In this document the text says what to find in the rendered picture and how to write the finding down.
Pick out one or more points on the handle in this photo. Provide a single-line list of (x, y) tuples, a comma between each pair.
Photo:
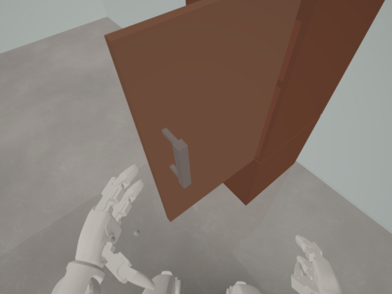
[(180, 149)]

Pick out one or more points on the robot right hand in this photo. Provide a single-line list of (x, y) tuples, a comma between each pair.
[(320, 276)]

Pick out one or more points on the left robot forearm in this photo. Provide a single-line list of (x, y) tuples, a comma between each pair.
[(81, 278)]

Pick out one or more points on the robot left thigh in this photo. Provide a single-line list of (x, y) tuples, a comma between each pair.
[(165, 284)]

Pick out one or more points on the robot left hand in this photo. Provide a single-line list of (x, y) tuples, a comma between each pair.
[(104, 221)]

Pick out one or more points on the cupboard door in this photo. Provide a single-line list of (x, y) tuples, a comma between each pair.
[(207, 72)]

